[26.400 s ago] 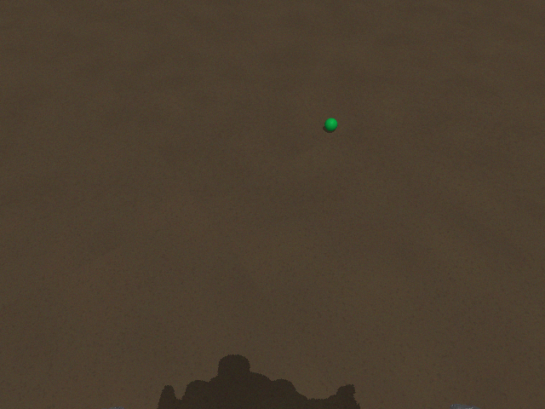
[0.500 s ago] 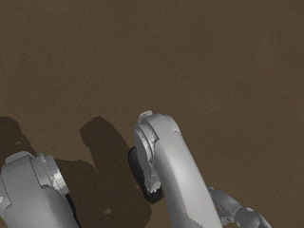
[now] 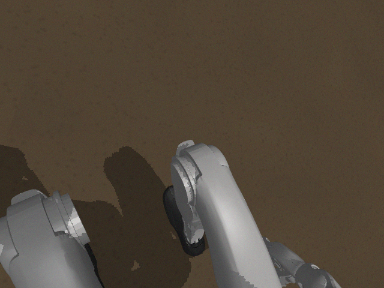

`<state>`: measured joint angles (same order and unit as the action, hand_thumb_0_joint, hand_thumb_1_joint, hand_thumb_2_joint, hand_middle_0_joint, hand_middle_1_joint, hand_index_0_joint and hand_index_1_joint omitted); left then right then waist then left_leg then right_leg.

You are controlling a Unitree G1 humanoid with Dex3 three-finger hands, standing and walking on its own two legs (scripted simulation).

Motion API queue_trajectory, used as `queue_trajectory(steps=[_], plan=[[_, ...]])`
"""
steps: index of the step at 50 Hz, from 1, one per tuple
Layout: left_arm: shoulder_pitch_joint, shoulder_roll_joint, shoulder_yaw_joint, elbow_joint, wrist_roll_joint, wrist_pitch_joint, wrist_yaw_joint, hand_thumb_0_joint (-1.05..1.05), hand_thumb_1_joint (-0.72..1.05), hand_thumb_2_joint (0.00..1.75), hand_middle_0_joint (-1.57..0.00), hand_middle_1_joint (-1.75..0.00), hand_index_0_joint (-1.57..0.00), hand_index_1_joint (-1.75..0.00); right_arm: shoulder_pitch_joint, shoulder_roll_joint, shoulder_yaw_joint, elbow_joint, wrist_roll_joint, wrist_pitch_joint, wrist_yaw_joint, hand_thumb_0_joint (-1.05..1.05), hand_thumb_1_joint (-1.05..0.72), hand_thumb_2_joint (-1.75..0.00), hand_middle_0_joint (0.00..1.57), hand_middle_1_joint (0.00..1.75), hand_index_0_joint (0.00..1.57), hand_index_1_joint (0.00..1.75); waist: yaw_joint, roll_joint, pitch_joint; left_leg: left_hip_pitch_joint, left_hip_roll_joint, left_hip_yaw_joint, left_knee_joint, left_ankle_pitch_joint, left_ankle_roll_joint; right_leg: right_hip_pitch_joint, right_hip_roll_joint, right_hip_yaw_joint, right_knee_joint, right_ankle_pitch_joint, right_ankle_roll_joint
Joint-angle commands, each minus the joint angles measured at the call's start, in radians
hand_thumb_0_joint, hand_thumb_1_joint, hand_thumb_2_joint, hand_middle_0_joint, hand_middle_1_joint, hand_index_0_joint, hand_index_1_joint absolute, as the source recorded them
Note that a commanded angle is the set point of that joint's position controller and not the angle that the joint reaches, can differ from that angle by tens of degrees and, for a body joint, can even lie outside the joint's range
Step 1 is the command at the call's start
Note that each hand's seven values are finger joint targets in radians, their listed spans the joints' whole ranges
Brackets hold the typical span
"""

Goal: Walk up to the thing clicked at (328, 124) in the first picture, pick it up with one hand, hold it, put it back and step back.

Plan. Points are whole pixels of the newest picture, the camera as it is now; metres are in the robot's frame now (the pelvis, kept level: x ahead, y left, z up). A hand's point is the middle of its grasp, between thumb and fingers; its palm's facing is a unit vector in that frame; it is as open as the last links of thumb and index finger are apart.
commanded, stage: withdraw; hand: left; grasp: from above
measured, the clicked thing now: out of the picture +0.44 +0.32 -0.26
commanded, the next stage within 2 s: home in 1.00 s
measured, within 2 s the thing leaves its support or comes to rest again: neither
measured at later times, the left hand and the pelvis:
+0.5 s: hand out of the picture +0.43 +0.34 -0.10, palm faces -0.33 -0.08 -0.94, open 14.1 cm; pelvis +0.00 +0.00 +0.04, yaw +4 degrees
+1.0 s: hand out of the picture +0.41 +0.33 -0.12, palm faces -0.41 -0.10 -0.91, open 13.8 cm; pelvis -0.01 -0.01 +0.03, yaw +6 degrees
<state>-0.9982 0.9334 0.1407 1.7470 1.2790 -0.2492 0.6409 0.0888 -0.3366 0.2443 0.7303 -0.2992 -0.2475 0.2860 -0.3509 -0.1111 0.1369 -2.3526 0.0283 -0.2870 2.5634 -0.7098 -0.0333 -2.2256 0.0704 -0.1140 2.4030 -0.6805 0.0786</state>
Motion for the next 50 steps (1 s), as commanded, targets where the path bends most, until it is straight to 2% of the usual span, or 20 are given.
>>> queue_trajectory(steps=[1, 5, 6, 7, 9, 12, 13, 14, 15, 18, 20, 22, 24, 26, 31, 35, 41, 43, 47, 50], plan=[[-0.255, 0.217, 0.008, -0.111, 0.004, -0.003, 0.054, 0.00, -0.47, 1.03, -0.06, -1.07, -0.06, -1.06, 0.171, -0.325, -0.101, 0.015, 0.009, -0.010, -0.004, 0.00, -0.88, -0.90, 0.20, 0.30, 0.20, 0.30, -0.049, 0.490, -0.613, 0.504, 0.018, 0.135, -0.265, 0.196, 0.028, 0.296, 0.027, -0.170, -0.193, 0.254, -0.090], [-0.245, 0.237, 0.031, -0.120, 0.014, 0.016, 0.073, 0.00, -0.53, 0.99, -0.05, -1.01, -0.07, -1.00, 0.169, -0.320, -0.102, 0.012, 0.004, -0.014, 0.000, 0.00, -0.90, -0.90, 0.20, 0.30, 0.20, 0.30, -0.038, 0.513, -0.634, 0.513, 0.019, 0.146, -0.255, 0.213, 0.028, 0.320, 0.031, -0.159, -0.192, 0.274, -0.090], [-0.238, 0.250, 0.058, -0.157, 0.007, 0.024, 0.081, 0.00, -0.53, 0.99, -0.06, -1.01, -0.07, -1.00, 0.176, -0.324, -0.107, 0.012, 0.004, -0.016, 0.002, 0.00, -0.90, -0.90, 0.20, 0.30, 0.20, 0.30, -0.022, 0.535, -0.674, 0.539, 0.018, 0.146, -0.267, 0.239, 0.025, 0.333, 0.030, -0.162, -0.193, 0.292, -0.092], [-0.258, 0.245, 0.044, -0.166, 0.006, 0.034, 0.079, 0.00, -0.53, 0.99, -0.05, -1.01, -0.07, -1.00, 0.162, -0.316, -0.112, 0.015, 0.010, -0.023, 0.004, 0.00, -0.90, -0.90, 0.20, 0.30, 0.20, 0.30, -0.023, 0.553, -0.669, 0.545, 0.019, 0.152, -0.258, 0.222, 0.023, 0.311, 0.027, -0.157, -0.186, 0.279, -0.094], [-0.238, 0.269, 0.084, -0.238, -0.006, 0.054, 0.078, 0.00, -0.55, 1.00, -0.06, -1.00, -0.06, -1.00, 0.169, -0.318, -0.131, 0.016, 0.017, -0.021, 0.008, 0.00, -0.90, -0.90, 0.20, 0.30, 0.20, 0.30, 0.001, 0.584, -0.729, 0.564, 0.019, 0.153, -0.272, 0.231, 0.021, 0.322, 0.026, -0.155, -0.192, 0.285, -0.096], [-0.234, 0.199, 0.044, -0.392, -0.038, 0.082, 0.032, 0.00, -0.55, 1.00, -0.06, -1.00, -0.06, -1.00, 0.166, -0.290, -0.160, 0.008, 0.038, -0.014, 0.021, 0.00, -0.90, -0.90, 0.20, 0.30, 0.20, 0.30, 0.043, 0.634, -0.817, 0.590, 0.011, 0.171, -0.296, 0.245, 0.021, 0.316, 0.022, -0.137, -0.201, 0.289, -0.103], [-0.216, 0.210, 0.067, -0.438, -0.053, 0.093, 0.020, 0.00, -0.56, 1.02, -0.07, -1.00, -0.06, -1.01, 0.170, -0.285, -0.177, 0.004, 0.052, -0.008, 0.022, 0.00, -0.90, -0.90, 0.20, 0.30, 0.20, 0.30, 0.061, 0.653, -0.855, 0.607, 0.011, 0.172, -0.308, 0.249, 0.020, 0.318, 0.018, -0.132, -0.201, 0.290, -0.108], [-0.171, 0.162, 0.044, -0.461, -0.065, 0.109, -0.002, 0.00, -0.56, 1.02, -0.07, -1.01, -0.05, -1.02, 0.177, -0.275, -0.193, 0.015, 0.067, 0.005, 0.023, 0.00, -0.90, -0.91, 0.20, 0.30, 0.20, 0.30, 0.087, 0.664, -0.879, 0.616, 0.009, 0.181, -0.321, 0.260, 0.021, 0.307, 0.019, -0.123, -0.211, 0.294, -0.110], [-0.135, 0.118, 0.030, -0.467, -0.078, 0.128, -0.025, 0.00, -0.56, 1.02, -0.06, -1.01, -0.06, -1.01, 0.179, -0.269, -0.208, 0.019, 0.079, 0.016, 0.025, 0.00, -0.90, -0.90, 0.20, 0.30, 0.20, 0.30, 0.088, 0.646, -0.883, 0.612, 0.005, 0.188, -0.332, 0.260, 0.022, 0.305, 0.016, -0.116, -0.221, 0.296, -0.109], [-0.133, 0.067, -0.012, -0.618, -0.114, 0.174, -0.107, 0.00, -0.55, 1.03, -0.07, -1.02, -0.06, -1.03, 0.192, -0.257, -0.254, 0.017, 0.141, 0.063, 0.018, 0.00, -0.90, -0.90, 0.20, 0.30, 0.20, 0.30, 0.133, 0.623, -0.949, 0.634, 0.002, 0.206, -0.380, 0.270, 0.028, 0.304, 0.013, -0.082, -0.261, 0.303, -0.113], [-0.139, -0.008, -0.059, -0.627, -0.133, 0.202, -0.176, 0.00, -0.54, 1.03, -0.07, -1.03, -0.06, -1.04, 0.219, -0.246, -0.277, 0.020, 0.170, 0.096, 0.012, 0.00, -0.90, -0.90, 0.20, 0.30, 0.20, 0.30, 0.114, 0.554, -0.905, 0.618, 0.001, 0.202, -0.417, 0.243, 0.034, 0.300, 0.007, -0.073, -0.291, 0.282, -0.115], [-0.165, -0.015, -0.068, -0.670, -0.147, 0.212, -0.238, 0.00, -0.55, 1.04, -0.08, -1.03, -0.06, -1.05, 0.245, -0.234, -0.295, 0.008, 0.187, 0.131, -0.004, 0.00, -0.91, -0.91, 0.20, 0.30, 0.20, 0.30, 0.112, 0.473, -0.908, 0.585, -0.006, 0.213, -0.433, 0.223, 0.047, 0.339, 0.006, -0.054, -0.337, 0.266, -0.114], [-0.160, -0.098, -0.122, -0.646, -0.163, 0.212, -0.308, 0.00, -0.54, 1.03, -0.08, -1.03, -0.07, -1.04, 0.258, -0.212, -0.299, 0.000, 0.194, 0.157, -0.021, 0.00, -0.91, -0.91, 0.20, 0.30, 0.20, 0.30, 0.089, 0.375, -0.857, 0.555, -0.011, 0.217, -0.440, 0.210, 0.056, 0.374, 0.005, -0.044, -0.371, 0.257, -0.110], [-0.162, -0.066, -0.105, -0.600, -0.171, 0.199, -0.361, 0.00, -0.54, 1.04, -0.09, -1.03, -0.07, -1.05, 0.258, -0.215, -0.301, -0.016, 0.203, 0.174, -0.045, 0.00, -0.91, -0.91, 0.20, 0.30, 0.20, 0.30, 0.083, 0.289, -0.779, 0.495, -0.017, 0.211, -0.457, 0.165, 0.064, 0.371, -0.003, -0.034, -0.397, 0.207, -0.110], [-0.213, -0.066, -0.139, -0.545, -0.169, 0.122, -0.446, 0.00, -0.54, 1.04, -0.09, -1.03, -0.07, -1.05, 0.226, -0.185, -0.273, -0.060, 0.205, 0.201, -0.111, 0.00, -0.90, -0.91, 0.20, 0.30, 0.20, 0.30, 0.088, 0.170, -0.668, 0.392, -0.034, 0.238, -0.474, 0.053, 0.070, 0.392, -0.010, 0.000, -0.467, 0.038, -0.112], [-0.257, -0.011, -0.132, -0.535, -0.134, 0.051, -0.428, 0.00, -0.54, 1.04, -0.10, -1.02, -0.08, -1.05, 0.207, -0.177, -0.248, -0.069, 0.199, 0.205, -0.151, 0.00, -0.91, -0.91, 0.20, 0.30, 0.20, 0.30, 0.106, 0.218, -0.706, 0.431, -0.035, 0.248, -0.471, 0.061, 0.064, 0.387, -0.015, 0.008, -0.453, 0.039, -0.111], [-0.297, 0.025, -0.111, -0.419, -0.054, -0.015, -0.314, 0.00, -0.52, 1.01, -0.10, -1.02, -0.09, -1.03, 0.218, -0.191, -0.214, -0.059, 0.168, 0.206, -0.173, 0.00, -0.90, -0.90, 0.20, 0.30, 0.20, 0.30, 0.090, 0.309, -0.732, 0.479, -0.032, 0.241, -0.446, 0.100, 0.055, 0.323, -0.016, -0.017, -0.392, 0.092, -0.113], [-0.321, 0.080, -0.062, -0.443, -0.033, -0.029, -0.268, 0.00, -0.51, 1.00, -0.11, -1.00, -0.10, -1.01, 0.229, -0.199, -0.215, -0.049, 0.159, 0.205, -0.174, 0.00, -0.90, -0.90, 0.20, 0.30, 0.20, 0.30, 0.115, 0.373, -0.808, 0.530, -0.032, 0.242, -0.434, 0.138, 0.048, 0.324, -0.019, -0.024, -0.361, 0.126, -0.115], [-0.325, 0.127, -0.004, -0.486, 0.000, -0.014, -0.188, 0.00, -0.51, 0.99, -0.12, -0.98, -0.11, -0.99, 0.235, -0.210, -0.231, -0.034, 0.143, 0.192, -0.177, 0.00, -0.91, -0.90, 0.20, 0.30, 0.20, 0.30, 0.119, 0.482, -0.883, 0.622, -0.028, 0.244, -0.431, 0.179, 0.035, 0.296, -0.024, -0.045, -0.315, 0.181, -0.118], [-0.298, 0.143, 0.041, -0.587, -0.016, 0.024, -0.155, 0.00, -0.50, 0.97, -0.11, -0.97, -0.11, -0.97, 0.244, -0.212, -0.255, -0.030, 0.140, 0.187, -0.171, 0.00, -0.90, -0.90, 0.20, 0.30, 0.20, 0.30, 0.142, 0.518, -0.969, 0.656, -0.028, 0.255, -0.439, 0.191, 0.036, 0.310, -0.033, -0.038, -0.314, 0.191, -0.118]])
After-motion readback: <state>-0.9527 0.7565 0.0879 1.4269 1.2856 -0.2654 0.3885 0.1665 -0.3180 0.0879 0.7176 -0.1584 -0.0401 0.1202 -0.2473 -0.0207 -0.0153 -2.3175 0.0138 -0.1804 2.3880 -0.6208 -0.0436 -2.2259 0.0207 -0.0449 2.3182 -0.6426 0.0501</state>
